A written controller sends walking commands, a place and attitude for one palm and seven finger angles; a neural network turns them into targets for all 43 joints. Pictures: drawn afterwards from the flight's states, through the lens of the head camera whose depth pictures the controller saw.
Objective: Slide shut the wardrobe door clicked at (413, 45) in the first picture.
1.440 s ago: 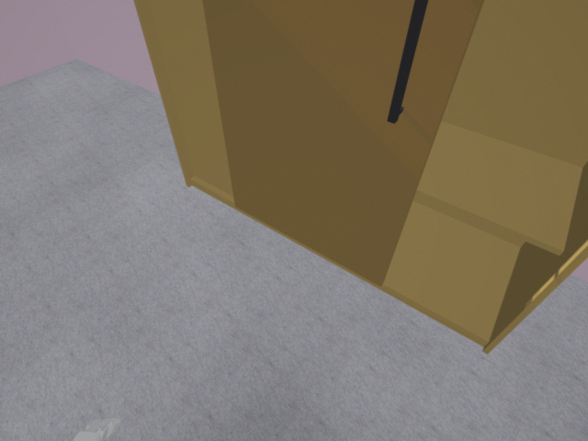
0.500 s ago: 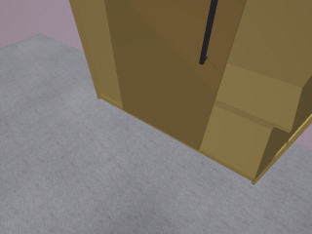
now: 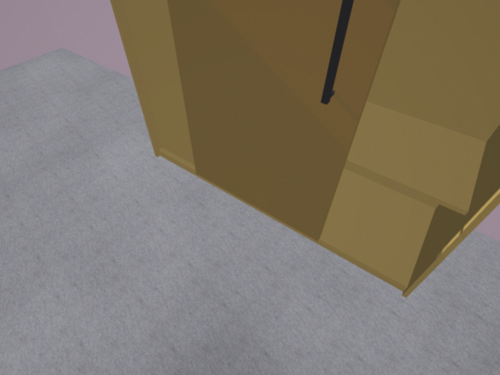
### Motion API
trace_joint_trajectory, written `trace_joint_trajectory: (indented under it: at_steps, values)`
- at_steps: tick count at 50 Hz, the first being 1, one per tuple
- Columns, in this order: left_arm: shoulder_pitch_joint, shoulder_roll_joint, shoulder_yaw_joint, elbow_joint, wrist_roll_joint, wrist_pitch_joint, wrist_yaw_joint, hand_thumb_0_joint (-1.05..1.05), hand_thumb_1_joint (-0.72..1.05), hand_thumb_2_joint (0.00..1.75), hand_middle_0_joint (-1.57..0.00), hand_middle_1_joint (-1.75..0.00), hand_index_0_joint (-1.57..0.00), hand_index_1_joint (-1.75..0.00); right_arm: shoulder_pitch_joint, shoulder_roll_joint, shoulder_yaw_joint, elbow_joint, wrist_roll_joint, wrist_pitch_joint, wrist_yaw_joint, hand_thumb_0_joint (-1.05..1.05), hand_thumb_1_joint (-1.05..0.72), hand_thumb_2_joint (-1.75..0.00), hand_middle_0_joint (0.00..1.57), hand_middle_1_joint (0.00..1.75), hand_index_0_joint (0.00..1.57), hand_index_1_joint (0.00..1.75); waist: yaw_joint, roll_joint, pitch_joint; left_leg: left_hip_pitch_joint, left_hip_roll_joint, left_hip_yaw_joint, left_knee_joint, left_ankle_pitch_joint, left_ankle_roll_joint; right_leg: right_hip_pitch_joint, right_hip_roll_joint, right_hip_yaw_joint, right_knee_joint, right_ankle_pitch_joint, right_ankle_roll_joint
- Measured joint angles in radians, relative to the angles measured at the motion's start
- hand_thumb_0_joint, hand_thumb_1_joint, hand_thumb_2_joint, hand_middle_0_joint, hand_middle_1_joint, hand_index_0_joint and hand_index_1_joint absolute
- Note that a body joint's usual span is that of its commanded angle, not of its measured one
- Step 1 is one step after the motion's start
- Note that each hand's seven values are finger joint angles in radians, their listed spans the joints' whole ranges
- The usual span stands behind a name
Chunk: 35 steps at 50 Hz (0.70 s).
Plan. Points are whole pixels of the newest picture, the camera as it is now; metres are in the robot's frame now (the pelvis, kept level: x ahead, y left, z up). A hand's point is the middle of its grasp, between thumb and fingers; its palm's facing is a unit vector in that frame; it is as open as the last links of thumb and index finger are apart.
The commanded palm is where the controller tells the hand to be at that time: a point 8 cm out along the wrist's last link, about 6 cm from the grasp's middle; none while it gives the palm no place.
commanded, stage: turn to face it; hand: left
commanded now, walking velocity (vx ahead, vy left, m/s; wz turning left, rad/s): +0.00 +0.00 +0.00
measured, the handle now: (341, 42) +0.85 -0.18 +0.16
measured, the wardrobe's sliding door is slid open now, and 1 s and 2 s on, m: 0.41 0.41 0.41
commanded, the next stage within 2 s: take the last steps up to it in 1.10 s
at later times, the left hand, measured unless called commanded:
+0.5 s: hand out of the picture +0.06 +0.19 -0.18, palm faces -0.14 -0.95 -0.28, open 7.4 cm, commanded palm none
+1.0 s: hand out of the picture +0.10 +0.18 -0.17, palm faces -0.29 -0.93 -0.24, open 7.4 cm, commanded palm none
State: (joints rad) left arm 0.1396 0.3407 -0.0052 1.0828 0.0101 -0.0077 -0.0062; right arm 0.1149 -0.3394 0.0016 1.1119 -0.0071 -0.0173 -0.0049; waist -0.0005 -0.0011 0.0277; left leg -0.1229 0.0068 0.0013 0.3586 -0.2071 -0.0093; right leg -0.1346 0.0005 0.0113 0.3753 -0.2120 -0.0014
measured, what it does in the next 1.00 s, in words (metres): lifts its left foot, turning right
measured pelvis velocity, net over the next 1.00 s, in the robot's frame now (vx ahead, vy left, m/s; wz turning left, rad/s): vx -0.02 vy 0.00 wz -0.39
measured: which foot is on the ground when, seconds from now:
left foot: down 0.00-0.50, up 0.52-1.00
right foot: down 0.00-1.00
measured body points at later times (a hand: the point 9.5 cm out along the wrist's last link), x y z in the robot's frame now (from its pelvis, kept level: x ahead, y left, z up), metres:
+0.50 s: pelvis -0.02 -0.02 -0.03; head +0.01 -0.05 +0.42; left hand +0.07 +0.23 -0.16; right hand +0.02 -0.28 -0.18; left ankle -0.01 +0.12 -0.75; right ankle -0.02 -0.11 -0.75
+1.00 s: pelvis -0.02 +0.00 -0.01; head +0.00 +0.00 +0.44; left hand +0.11 +0.23 -0.15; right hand -0.01 -0.28 -0.14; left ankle +0.02 +0.14 -0.72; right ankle -0.02 -0.11 -0.75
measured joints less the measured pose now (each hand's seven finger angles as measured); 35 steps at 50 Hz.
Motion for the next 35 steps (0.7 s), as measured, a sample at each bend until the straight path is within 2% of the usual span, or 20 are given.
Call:
trace_joint_trajectory:
  at_steps: [10,18,22,24,25,26,28,31,35]
  values:
    - [0.005,0.000,0.006,-0.007,0.000,0.007,0.002,0.01,0.91,0.89,-0.20,-0.30,-0.20,-0.30,-0.008,0.003,-0.003,-0.009,-0.001,0.001,-0.005,0.00,-0.90,-0.90,0.20,0.30,0.20,0.30,0.011,0.002,0.003,0.003,0.004,0.015,0.004,-0.007,0.000,-0.004,0.004,0.015,0.005,-0.002,0.000]
    - [0.051,-0.041,0.024,-0.064,0.004,0.055,0.001,0.01,0.91,0.90,-0.20,-0.30,-0.20,-0.30,0.007,0.070,-0.019,-0.088,-0.003,0.027,-0.020,0.00,-0.90,-0.90,0.20,0.30,0.20,0.29,0.018,-0.015,0.027,-0.051,0.023,0.091,0.116,-0.069,-0.004,-0.115,0.028,0.084,0.172,-0.056,-0.002]
    - [0.075,-0.072,0.036,-0.096,0.005,0.071,-0.010,0.01,0.91,0.90,-0.20,-0.30,-0.20,-0.30,0.021,0.100,-0.028,-0.112,-0.006,0.035,-0.016,0.00,-0.90,-0.90,0.20,0.30,0.20,0.30,0.030,-0.019,0.057,-0.062,0.043,0.147,0.180,-0.105,-0.012,-0.195,0.011,0.026,0.361,-0.181,0.008]
    - [0.092,-0.092,0.041,-0.112,0.007,0.069,-0.017,0.01,0.91,0.90,-0.20,-0.30,-0.20,-0.30,0.033,0.103,-0.033,-0.119,-0.008,0.041,-0.015,0.00,-0.90,-0.90,0.20,0.30,0.20,0.30,0.033,-0.001,0.063,-0.077,0.067,0.164,0.233,-0.133,-0.026,-0.185,0.002,-0.008,0.350,-0.169,0.008]
    - [0.102,-0.102,0.042,-0.120,0.010,0.061,-0.018,0.01,0.91,0.90,-0.20,-0.30,-0.20,-0.30,0.038,0.101,-0.037,-0.122,-0.007,0.046,-0.013,0.00,-0.90,-0.90,0.20,0.30,0.20,0.30,0.033,0.016,0.062,-0.103,0.086,0.163,0.285,-0.155,-0.031,-0.179,0.010,-0.018,0.323,-0.130,-0.014]
    - [0.107,-0.113,0.042,-0.125,0.014,0.052,-0.016,0.01,0.91,0.89,-0.20,-0.30,-0.20,-0.30,0.040,0.099,-0.043,-0.123,-0.005,0.054,-0.014,0.00,-0.90,-0.90,0.20,0.30,0.20,0.30,0.030,0.031,0.063,-0.146,0.092,0.134,0.376,-0.213,-0.037,-0.189,0.023,-0.026,0.333,-0.126,-0.038]
    - [0.115,-0.132,0.040,-0.132,0.011,0.043,-0.007,0.01,0.91,0.89,-0.20,-0.30,-0.20,-0.30,0.042,0.099,-0.051,-0.121,-0.002,0.071,-0.015,0.01,-0.90,-0.90,0.20,0.30,0.20,0.29,0.026,0.042,0.067,-0.231,0.065,0.061,0.565,-0.275,-0.039,-0.189,0.035,-0.031,0.319,-0.128,-0.066]
    - [0.133,-0.151,0.042,-0.138,0.006,0.041,0.001,0.01,0.91,0.89,-0.20,-0.30,-0.20,-0.30,0.038,0.101,-0.056,-0.120,-0.003,0.076,-0.011,0.01,-0.90,-0.90,0.20,0.30,0.20,0.29,0.036,0.034,0.064,-0.314,0.044,0.022,0.720,-0.215,-0.044,-0.167,0.050,-0.006,0.225,-0.072,-0.075]
    - [0.152,-0.161,0.044,-0.136,0.003,0.036,0.002,0.01,0.91,0.89,-0.20,-0.30,-0.20,-0.30,0.029,0.100,-0.063,-0.136,-0.007,0.066,-0.013,0.01,-0.90,-0.90,0.20,0.30,0.20,0.29,0.033,0.020,0.051,-0.358,0.044,-0.003,0.747,-0.138,-0.061,-0.148,0.067,0.038,0.117,0.001,-0.080]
